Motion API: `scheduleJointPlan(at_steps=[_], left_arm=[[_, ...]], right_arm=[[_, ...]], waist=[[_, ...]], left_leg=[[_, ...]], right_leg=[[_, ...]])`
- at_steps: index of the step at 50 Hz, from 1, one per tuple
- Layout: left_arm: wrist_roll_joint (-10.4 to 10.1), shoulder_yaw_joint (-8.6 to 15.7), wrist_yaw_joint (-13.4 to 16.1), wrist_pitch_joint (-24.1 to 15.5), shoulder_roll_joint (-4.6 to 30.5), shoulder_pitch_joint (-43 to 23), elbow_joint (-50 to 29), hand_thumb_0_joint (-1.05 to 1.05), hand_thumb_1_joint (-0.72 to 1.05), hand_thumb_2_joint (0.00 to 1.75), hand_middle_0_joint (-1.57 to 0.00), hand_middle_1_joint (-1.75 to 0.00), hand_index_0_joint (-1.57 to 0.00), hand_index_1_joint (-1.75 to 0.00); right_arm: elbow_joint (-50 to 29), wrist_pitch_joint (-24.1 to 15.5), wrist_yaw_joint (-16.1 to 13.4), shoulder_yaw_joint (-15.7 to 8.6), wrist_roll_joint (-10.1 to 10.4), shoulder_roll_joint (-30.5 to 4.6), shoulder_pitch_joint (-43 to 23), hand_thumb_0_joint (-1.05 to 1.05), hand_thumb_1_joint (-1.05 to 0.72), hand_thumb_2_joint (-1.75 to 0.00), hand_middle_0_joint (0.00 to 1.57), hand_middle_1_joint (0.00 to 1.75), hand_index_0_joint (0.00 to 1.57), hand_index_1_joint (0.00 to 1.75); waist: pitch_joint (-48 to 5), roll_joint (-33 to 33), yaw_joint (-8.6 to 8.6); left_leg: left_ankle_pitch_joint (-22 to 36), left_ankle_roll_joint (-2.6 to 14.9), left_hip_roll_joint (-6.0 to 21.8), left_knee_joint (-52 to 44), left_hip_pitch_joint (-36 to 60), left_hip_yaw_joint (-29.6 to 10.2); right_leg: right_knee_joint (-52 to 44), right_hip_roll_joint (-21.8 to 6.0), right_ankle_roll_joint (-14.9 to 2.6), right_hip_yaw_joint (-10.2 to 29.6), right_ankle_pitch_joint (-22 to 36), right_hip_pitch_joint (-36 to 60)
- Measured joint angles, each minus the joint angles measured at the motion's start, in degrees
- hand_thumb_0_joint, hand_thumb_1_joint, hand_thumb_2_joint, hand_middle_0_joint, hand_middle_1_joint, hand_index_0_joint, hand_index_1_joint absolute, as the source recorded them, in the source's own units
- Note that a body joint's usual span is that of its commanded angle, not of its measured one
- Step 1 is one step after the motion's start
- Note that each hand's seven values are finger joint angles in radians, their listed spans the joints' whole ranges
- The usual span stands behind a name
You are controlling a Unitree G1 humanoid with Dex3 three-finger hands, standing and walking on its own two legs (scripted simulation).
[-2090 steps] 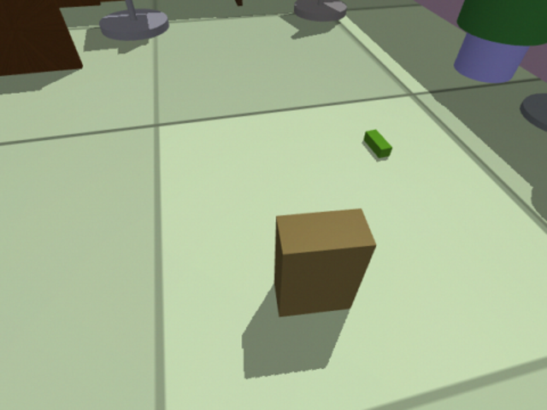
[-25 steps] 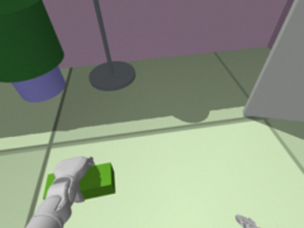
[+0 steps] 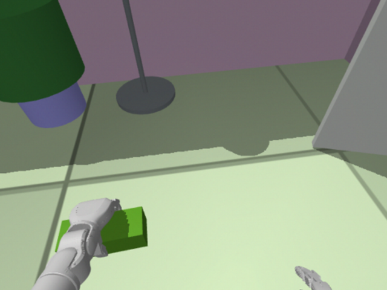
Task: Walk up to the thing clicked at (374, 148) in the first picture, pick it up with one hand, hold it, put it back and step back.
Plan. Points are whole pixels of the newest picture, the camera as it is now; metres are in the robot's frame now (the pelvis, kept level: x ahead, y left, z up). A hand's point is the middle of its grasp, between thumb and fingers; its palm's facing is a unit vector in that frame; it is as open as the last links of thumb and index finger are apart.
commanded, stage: hold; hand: left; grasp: from above
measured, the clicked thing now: (105, 233) +0.30 +0.22 -0.08
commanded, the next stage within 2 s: crouch in 0.30 s
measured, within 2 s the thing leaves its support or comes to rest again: neither
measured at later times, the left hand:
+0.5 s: hand (101, 225) +0.30 +0.22 -0.05, palm faces -0.45 -0.09 -0.89, open 10.3 cm
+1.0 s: hand (117, 243) +0.33 +0.23 -0.22, palm faces -0.43 +0.00 -0.90, open 10.3 cm
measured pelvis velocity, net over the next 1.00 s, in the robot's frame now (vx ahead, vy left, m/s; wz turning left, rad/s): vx -0.02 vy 0.00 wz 0.01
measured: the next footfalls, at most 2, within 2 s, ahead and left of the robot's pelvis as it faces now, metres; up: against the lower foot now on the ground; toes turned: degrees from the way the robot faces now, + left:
none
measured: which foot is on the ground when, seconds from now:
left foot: down 0.00-1.00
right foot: down 0.00-1.00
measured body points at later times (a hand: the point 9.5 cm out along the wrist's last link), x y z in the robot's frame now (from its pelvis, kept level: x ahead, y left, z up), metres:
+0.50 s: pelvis +0.01 +0.00 +0.00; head +0.03 -0.02 +0.45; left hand +0.32 +0.22 +0.00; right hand +0.14 -0.26 -0.12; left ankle +0.02 +0.12 -0.74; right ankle +0.02 -0.13 -0.74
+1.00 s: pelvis -0.02 +0.00 -0.09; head +0.10 +0.02 +0.34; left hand +0.34 +0.23 -0.17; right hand +0.05 -0.29 -0.21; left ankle +0.02 +0.12 -0.74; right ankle +0.02 -0.13 -0.74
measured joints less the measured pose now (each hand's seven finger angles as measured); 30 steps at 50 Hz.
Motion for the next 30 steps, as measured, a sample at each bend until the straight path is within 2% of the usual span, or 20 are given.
scheduleJointPlan(at_steps=[11, 20, 23, 27, 30], left_arm=[[0.52, -0.04, 2.51, 0.68, -0.24, -1.44, 1.51, 0.0, -0.08, 0.64, -0.63, -0.7, -0.64, -0.67], [-0.26, 0.28, 0.89, 0.87, -0.04, -1.24, 1.06, 0.0, -0.08, 0.64, -0.63, -0.7, -0.64, -0.67], [0.1, 0.24, 0.71, 0.44, -0.24, -0.68, 0.54, 0.0, -0.08, 0.64, -0.63, -0.7, -0.64, -0.67], [0.96, 0.63, 1.97, -0.21, -0.68, -0.18, 1.09, 0.0, -0.08, 0.64, -0.63, -0.7, -0.65, -0.67], [1.93, 1.09, 4.04, -0.73, -1.16, -0.25, 2.97, 0.0, -0.08, 0.64, -0.64, -0.69, -0.65, -0.66]], right_arm=[[1.52, 0.13, 0.29, -0.59, -0.15, -0.04, 0.33, 0.01, -0.9, -0.89, 0.2, 0.3, 0.2, 0.3], [1.14, 0.45, 0.45, -1.06, -0.11, -0.18, 1.09, 0.01, -0.89, -0.89, 0.2, 0.3, 0.2, 0.3], [0.77, 0.64, 0.43, -1.08, -0.09, -0.28, 1.21, 0.01, -0.89, -0.89, 0.2, 0.3, 0.2, 0.3], [0.38, 0.88, 0.57, -1.06, -0.15, -0.23, 1.03, 0.01, -0.89, -0.89, 0.2, 0.3, 0.2, 0.3], [0.31, 1.0, 0.88, -1.1, -0.34, -0.02, 0.85, 0.01, -0.88, -0.89, 0.2, 0.3, 0.2, 0.3]], waist=[[-0.05, -0.02, 0.22], [-0.51, 0.12, -0.28], [-0.55, 0.15, -0.2], [-0.38, 0.05, -0.26], [-0.2, -0.33, -0.38]], left_leg=[[-0.45, -0.05, 0.03, -0.01, -0.07, -0.34], [-0.73, -0.02, 0.06, -0.41, 0.52, -0.29], [-0.82, -0.01, 0.06, -0.49, 0.63, -0.23], [-0.86, -0.01, 0.02, -0.44, 0.5, -0.25], [-0.89, -0.04, -0.03, -0.14, -0.11, -0.4]], right_leg=[[-0.49, 0.03, 0.01, -0.34, -0.3, 0.28], [-1.08, 0.07, 0.05, -0.3, -0.47, 0.93], [-1.14, 0.07, 0.05, -0.24, -0.54, 1.01], [-0.99, 0.04, 0.04, -0.26, -0.65, 0.84], [-0.53, -0.02, 0.01, -0.38, -0.83, 0.22]])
